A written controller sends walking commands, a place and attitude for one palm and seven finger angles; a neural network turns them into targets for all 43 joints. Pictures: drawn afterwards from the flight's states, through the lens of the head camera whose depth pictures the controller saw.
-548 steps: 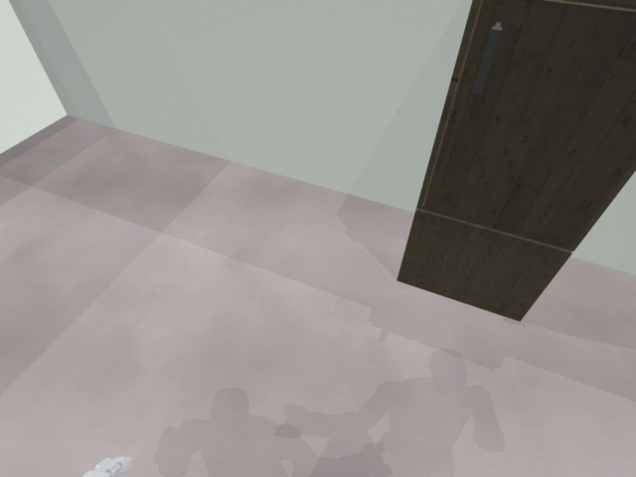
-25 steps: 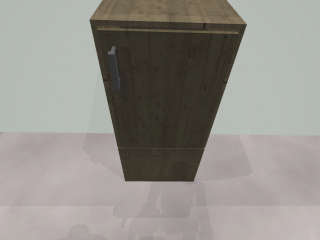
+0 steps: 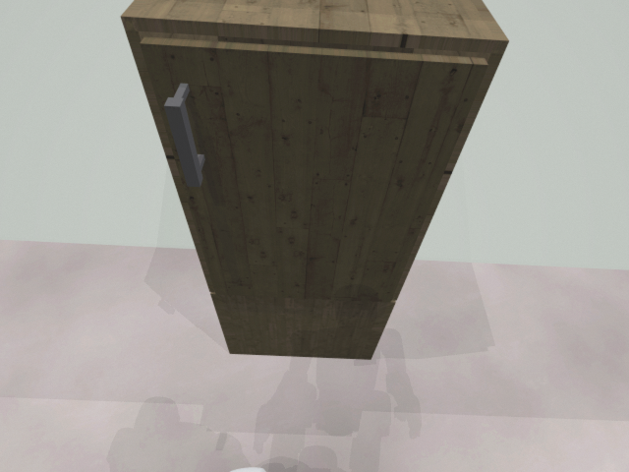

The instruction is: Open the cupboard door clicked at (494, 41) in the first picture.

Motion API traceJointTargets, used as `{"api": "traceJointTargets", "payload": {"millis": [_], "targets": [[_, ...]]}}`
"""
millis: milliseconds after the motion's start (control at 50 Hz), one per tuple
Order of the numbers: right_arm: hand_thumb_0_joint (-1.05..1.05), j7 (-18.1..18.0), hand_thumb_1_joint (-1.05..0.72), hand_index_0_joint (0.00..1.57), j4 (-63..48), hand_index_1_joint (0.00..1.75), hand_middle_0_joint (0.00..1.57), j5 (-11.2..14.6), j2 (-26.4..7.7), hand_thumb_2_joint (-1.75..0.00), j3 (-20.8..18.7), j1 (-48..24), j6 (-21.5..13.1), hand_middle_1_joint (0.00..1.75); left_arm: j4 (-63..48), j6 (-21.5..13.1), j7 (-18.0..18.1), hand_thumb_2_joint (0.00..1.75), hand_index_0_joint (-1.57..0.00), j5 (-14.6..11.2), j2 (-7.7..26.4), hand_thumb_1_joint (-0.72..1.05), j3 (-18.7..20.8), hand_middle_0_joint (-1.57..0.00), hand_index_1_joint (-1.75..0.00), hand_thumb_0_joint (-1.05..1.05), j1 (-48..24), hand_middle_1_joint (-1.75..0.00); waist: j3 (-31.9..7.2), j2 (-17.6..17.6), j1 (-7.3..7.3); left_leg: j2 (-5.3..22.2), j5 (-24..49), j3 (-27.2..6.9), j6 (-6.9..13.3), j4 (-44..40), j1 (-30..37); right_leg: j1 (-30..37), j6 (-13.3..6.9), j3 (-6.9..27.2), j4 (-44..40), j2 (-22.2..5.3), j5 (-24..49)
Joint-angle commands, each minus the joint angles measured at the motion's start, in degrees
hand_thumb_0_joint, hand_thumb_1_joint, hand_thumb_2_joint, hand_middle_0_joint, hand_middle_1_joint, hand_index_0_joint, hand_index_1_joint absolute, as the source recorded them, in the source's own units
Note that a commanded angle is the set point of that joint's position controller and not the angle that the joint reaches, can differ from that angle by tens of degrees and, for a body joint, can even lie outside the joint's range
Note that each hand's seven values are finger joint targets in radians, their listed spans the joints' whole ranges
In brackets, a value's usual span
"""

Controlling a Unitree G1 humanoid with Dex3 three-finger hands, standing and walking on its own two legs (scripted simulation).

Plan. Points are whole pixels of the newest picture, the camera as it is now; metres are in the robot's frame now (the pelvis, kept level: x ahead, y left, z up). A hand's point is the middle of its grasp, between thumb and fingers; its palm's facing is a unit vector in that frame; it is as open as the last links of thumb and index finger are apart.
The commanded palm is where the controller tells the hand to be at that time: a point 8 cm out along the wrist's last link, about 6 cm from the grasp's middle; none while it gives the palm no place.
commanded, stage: come to a stop and stand still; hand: left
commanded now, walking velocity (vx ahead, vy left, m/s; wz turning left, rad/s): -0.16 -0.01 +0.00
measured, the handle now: (189, 137) +0.50 +0.23 +0.14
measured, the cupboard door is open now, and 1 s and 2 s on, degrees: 0 0 0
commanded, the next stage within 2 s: look again from close up in 0.94 s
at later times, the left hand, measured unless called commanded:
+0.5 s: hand out of the picture -0.01 +0.18 -0.17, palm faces +0.05 -0.98 -0.19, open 7.3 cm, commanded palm none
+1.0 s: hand out of the picture -0.12 +0.17 -0.17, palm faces +0.05 -0.99 -0.16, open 7.4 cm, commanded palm none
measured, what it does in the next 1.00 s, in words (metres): steps on the spot: left foot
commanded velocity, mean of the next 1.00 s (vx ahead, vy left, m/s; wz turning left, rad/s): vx -0.02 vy -0.01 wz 0.00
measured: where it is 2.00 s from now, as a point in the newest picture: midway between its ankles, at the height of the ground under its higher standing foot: outside the picture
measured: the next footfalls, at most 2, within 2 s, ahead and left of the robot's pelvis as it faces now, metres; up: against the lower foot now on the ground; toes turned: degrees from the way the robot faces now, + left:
left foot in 0.46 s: -0.01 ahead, +0.11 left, +0.00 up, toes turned +3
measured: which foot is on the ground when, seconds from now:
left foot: down 0.00-0.24, up 0.26-0.44, down 0.46-1.00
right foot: down 0.00-1.00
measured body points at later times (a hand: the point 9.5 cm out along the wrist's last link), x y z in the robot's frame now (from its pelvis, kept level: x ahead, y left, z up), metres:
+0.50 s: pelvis -0.05 +0.00 +0.00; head -0.03 +0.01 +0.45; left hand -0.02 +0.23 -0.16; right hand +0.00 -0.24 -0.15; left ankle -0.05 +0.11 -0.73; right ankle -0.03 -0.11 -0.73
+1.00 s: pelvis -0.08 +0.01 +0.01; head -0.07 +0.01 +0.46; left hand -0.12 +0.22 -0.15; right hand -0.10 -0.20 -0.15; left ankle -0.05 +0.11 -0.73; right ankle -0.03 -0.11 -0.73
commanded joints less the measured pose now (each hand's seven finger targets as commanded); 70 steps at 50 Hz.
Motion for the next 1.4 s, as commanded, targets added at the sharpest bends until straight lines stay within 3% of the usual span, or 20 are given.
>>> {"api": "traceJointTargets", "payload": {"millis": [0,40,120,180,220,240,300,380,420,460,480,500,700,1000,1020,1040,1080,1180,1280,1380], "targets": [[0.0,-0.3,-0.9,0.2,-2.38,0.3,0.2,-0.19,-7.4,-0.9,-1.11,3.11,0.05,0.3,-3.08,0.49,1.22,0.9,-0.2,0.07,5.46,0.9,1.05,-0.2,-0.3,0.0,4.75,-0.3,-4.4,11.97,-0.35,12.86,37.18,-11.31,4.51,-10.09,7.3,-1.62,1.17,3.11,3.41,-3.24,0.84],[0.0,-0.34,-0.9,0.2,-3.32,0.3,0.2,-0.4,-8.21,-0.9,-1.43,1.52,0.06,0.3,-3.38,0.87,0.9,0.9,-0.2,0.08,5.65,0.9,1.04,-0.2,-0.3,0.0,4.85,-0.3,-5.58,11.79,-0.36,14.14,37.3,-12.15,6.59,-11.25,9.02,-3.31,1.24,3.9,7.61,-2.6,-7.92],[0.0,-0.27,-0.9,0.2,-4.75,0.3,0.2,-0.45,-9.3,-0.9,-2.29,-0.79,0.42,0.3,-3.48,1.1,0.69,0.9,-0.2,0.41,5.35,0.9,1.11,-0.2,-0.3,0.0,5.6,-0.3,-9.24,6.86,-0.46,15.3,35.77,-12.33,8.37,-9.01,11.1,-3.98,1.22,4.57,8.86,-1.89,-7.44],[0.0,0.09,-0.9,0.2,-5.4,0.3,0.2,-0.16,-8.88,-0.9,-2.55,-2.67,0.89,0.3,-4.03,0.81,0.63,0.9,-0.2,0.9,5.79,0.9,1.2,-0.2,-0.3,0.0,6.82,-0.3,-8.86,0.0,0.27,10.76,20.6,-9.23,3.89,-4.12,6.39,0.06,0.98,7.34,-4.91,-3.17,7.34],[0.0,0.85,-0.9,0.2,-6.08,0.3,0.2,0.17,-4.45,-0.9,-1.87,-2.18,1.39,0.3,-5.34,0.26,0.73,0.9,-0.2,1.22,10.14,0.9,1.48,-0.2,-0.3,0.0,3.48,-0.3,-6.24,-11.27,-1.23,1.19,-1.5,-2.64,-1.62,1.22,-0.02,-0.72,-3.88,18.19,-10.8,-13.93,16.91],[0.0,1.04,-0.9,0.2,-5.8,0.3,0.2,-0.17,-3.84,-0.9,-1.69,-3.22,2.11,0.3,-5.99,-0.08,0.77,0.9,-0.2,0.95,10.66,0.9,1.61,-0.2,-0.3,0.0,1.22,-0.3,-4.43,-14.42,-1.19,-0.18,-9.5,-2.83,-2.63,7.0,0.12,-4.86,-7.37,19.56,-13.73,-16.57,14.38],[0.0,1.29,-0.9,0.2,-4.38,0.3,0.2,-0.29,-3.26,-0.9,-1.77,-2.9,2.61,0.3,-7.38,0.09,0.86,0.9,-0.2,1.1,10.04,0.9,1.7,-0.2,-0.3,0.0,-2.79,-0.3,-1.26,-8.51,-1.87,-0.22,-12.22,-5.58,-2.58,19.4,-1.29,-9.45,-9.96,16.88,-15.46,-15.01,9.56],[0.0,1.14,-0.9,0.2,-2.98,0.3,0.2,0.03,-2.31,-0.9,-0.86,-0.21,1.39,0.3,-5.99,-0.46,0.51,0.9,-0.2,0.86,11.06,0.9,1.8,-0.2,-0.3,0.0,-0.34,-0.3,-3.77,-6.36,-1.44,0.02,-9.75,-3.76,-3.54,3.26,0.69,-0.52,-8.28,13.68,-8.76,-12.71,21.15],[0.0,0.93,-0.9,0.2,-1.4,0.3,0.2,0.1,-2.93,-0.9,-0.59,2.92,0.3,0.3,-5.28,-0.52,0.26,0.9,-0.2,0.21,10.32,0.9,1.61,-0.2,-0.3,0.0,-0.29,-0.3,-6.0,-3.2,-2.06,1.32,2.94,-5.71,-3.09,-8.84,8.67,-1.4,-4.3,11.36,-5.27,-9.71,17.21],[0.0,0.48,-0.9,0.2,-1.49,0.3,0.2,-0.52,-6.57,-0.9,-0.34,0.95,-0.76,0.3,-4.82,-0.36,0.06,0.9,-0.2,-0.24,7.7,0.9,1.04,-0.2,-0.3,0.0,0.98,-0.3,-6.42,7.1,0.29,8.97,13.85,-13.02,0.26,-11.73,6.62,-0.17,0.16,8.04,-4.79,-4.57,9.51],[0.0,0.58,-0.9,0.2,-1.32,0.3,0.2,-0.61,-6.64,-0.9,-0.12,-0.54,-0.53,0.3,-4.34,-0.36,0.06,0.9,-0.2,-0.04,7.31,0.9,0.85,-0.2,-0.3,0.0,0.94,-0.3,-5.62,4.63,0.85,8.69,6.64,-11.76,-0.02,-12.3,3.35,2.12,0.71,7.89,-7.39,-4.24,5.95],[0.0,0.7,-0.9,0.2,-0.75,0.3,0.2,-0.47,-5.62,-0.9,0.16,-0.63,-0.79,0.3,-3.23,-0.13,0.12,0.9,-0.2,0.17,7.7,0.9,0.92,-0.2,-0.3,0.0,0.02,-0.3,-4.71,7.69,0.46,6.97,3.71,-12.14,-0.37,-14.32,1.67,3.23,0.82,7.31,-6.85,-4.51,6.44],[0.0,0.9,-0.9,0.2,2.03,0.3,0.2,-0.55,-5.7,-0.9,0.35,4.9,-0.31,0.3,0.67,-0.12,-0.2,0.9,-0.2,0.48,6.81,0.9,0.21,-0.2,-0.3,0.0,2.41,-0.3,1.1,1.77,-0.16,4.99,-16.48,-12.0,-0.82,-20.6,-2.71,1.61,1.22,7.33,-11.1,-4.34,-0.77],[0.0,0.47,-0.9,0.2,4.01,0.3,0.2,-0.3,-2.4,-0.9,0.86,10.24,-0.8,0.3,2.88,-1.16,0.21,0.9,-0.2,0.33,4.43,0.9,-0.04,-0.2,-0.3,0.0,7.14,-0.3,0.49,0.21,-1.3,3.64,-9.51,-9.15,-0.86,-16.26,1.63,-3.83,0.34,9.66,-13.04,-5.24,-2.15],[0.0,1.39,-0.9,0.2,-3.17,0.3,0.2,-0.87,-11.79,-0.9,0.08,6.14,-1.48,0.3,-2.81,-2.18,0.21,0.9,-0.2,1.42,15.95,0.9,-0.73,-0.2,-0.3,0.0,2.76,-0.3,6.34,-0.44,-3.64,0.92,-3.87,-8.85,-1.77,-14.52,-0.82,-4.47,-0.9,5.9,-7.48,-2.8,0.92],[0.0,0.64,-0.9,0.2,-4.61,0.3,0.2,-1.03,-11.31,-0.9,-0.8,4.87,-3.31,0.3,-2.85,-2.23,0.26,0.9,-0.2,0.75,10.89,0.9,0.41,-0.2,-0.3,0.0,5.01,-0.3,-6.14,3.79,-1.23,4.16,-6.87,-11.79,-0.57,-11.99,0.49,-0.55,-1.29,7.19,-5.03,-4.71,-0.23],[0.0,-0.08,-0.9,0.2,-4.1,0.3,0.2,-0.89,-8.05,-0.9,-0.61,6.06,-2.94,0.3,-2.5,-1.97,0.38,0.9,-0.2,0.77,8.4,0.9,-0.28,-0.2,-0.3,0.0,6.48,-0.3,-10.27,5.04,-1.8,3.91,-8.09,-11.63,0.14,-10.54,0.94,0.54,-1.57,7.44,-4.59,-4.58,0.82],[0.0,0.2,-0.9,0.2,-4.82,0.3,0.2,-0.6,-6.77,-0.9,-0.38,8.88,-1.93,0.3,-4.82,-1.71,0.35,0.9,-0.2,0.68,9.23,0.9,0.45,-0.2,-0.3,0.0,5.34,-0.3,-1.8,-4.13,-2.59,1.43,-4.37,-8.48,0.13,-5.38,-1.0,-6.84,-2.66,12.01,-9.67,-6.93,-5.11],[0.0,0.41,-0.9,0.2,-4.82,0.3,0.2,-0.36,-8.45,-0.9,0.06,7.24,-2.59,0.3,-5.72,-2.12,0.39,0.9,-0.2,0.34,10.66,0.9,0.53,-0.2,-0.3,0.0,4.58,-0.3,-0.47,1.36,-1.62,3.28,3.83,-9.4,0.16,-8.07,0.56,-3.99,-2.06,9.17,-7.0,-5.41,6.52],[0.0,0.66,-0.9,0.2,-5.02,0.3,0.2,-0.37,-8.87,-0.9,0.48,5.37,-2.3,0.3,-6.18,-1.94,0.32,0.9,-0.2,0.16,11.3,0.9,0.26,-0.2,-0.3,0.0,3.35,-0.3,-0.55,0.74,-1.2,3.19,3.01,-8.93,-0.35,-9.58,0.74,-1.43,-1.49,9.46,-8.44,-5.73,7.85]]}}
